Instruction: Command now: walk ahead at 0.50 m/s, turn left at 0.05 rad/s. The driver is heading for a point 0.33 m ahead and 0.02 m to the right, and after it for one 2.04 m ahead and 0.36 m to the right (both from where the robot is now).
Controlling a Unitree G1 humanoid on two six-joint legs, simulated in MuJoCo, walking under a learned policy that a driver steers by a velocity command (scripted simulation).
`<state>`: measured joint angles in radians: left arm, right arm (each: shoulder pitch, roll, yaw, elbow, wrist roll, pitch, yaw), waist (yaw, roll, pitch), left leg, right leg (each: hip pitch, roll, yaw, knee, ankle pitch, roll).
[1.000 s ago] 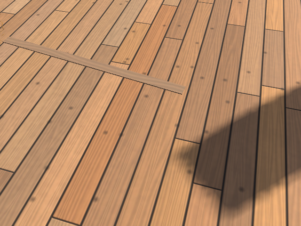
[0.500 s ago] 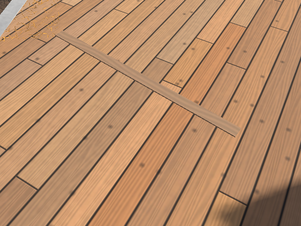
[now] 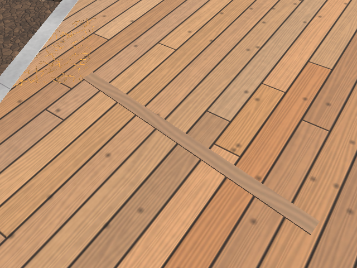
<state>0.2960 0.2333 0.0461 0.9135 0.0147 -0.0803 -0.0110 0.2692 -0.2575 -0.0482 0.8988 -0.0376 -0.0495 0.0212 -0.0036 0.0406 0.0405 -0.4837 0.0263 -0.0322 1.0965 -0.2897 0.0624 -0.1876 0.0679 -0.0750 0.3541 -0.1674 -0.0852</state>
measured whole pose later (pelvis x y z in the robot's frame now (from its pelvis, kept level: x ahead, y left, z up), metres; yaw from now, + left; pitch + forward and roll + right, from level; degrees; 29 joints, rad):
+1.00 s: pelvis +0.26 +0.03 +0.00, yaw -1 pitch -2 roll +0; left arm 0.29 0.15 -0.01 1.11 0.01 -0.01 0.04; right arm 0.29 -0.17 -0.01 1.09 -0.01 -0.01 -0.03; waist -0.01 0.00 0.02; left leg -0.19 -0.02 0.07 0.37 -0.15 0.05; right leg -0.14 0.00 -0.02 0.39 -0.22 -0.01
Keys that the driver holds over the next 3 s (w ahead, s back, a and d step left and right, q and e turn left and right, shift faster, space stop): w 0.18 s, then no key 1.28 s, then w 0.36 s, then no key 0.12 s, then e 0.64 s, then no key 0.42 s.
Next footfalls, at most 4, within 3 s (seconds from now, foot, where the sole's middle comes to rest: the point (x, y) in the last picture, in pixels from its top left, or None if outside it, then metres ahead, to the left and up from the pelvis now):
0.32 left None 0.33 0.12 -0.78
0.70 right None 0.29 -0.09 -0.78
2.20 right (196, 238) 0.60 -0.01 -0.78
2.74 left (149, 240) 0.60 0.17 -0.78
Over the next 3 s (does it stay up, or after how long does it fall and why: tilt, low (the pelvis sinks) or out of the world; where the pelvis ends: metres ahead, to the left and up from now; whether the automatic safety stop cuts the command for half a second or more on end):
stays up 0.54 0.10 0.00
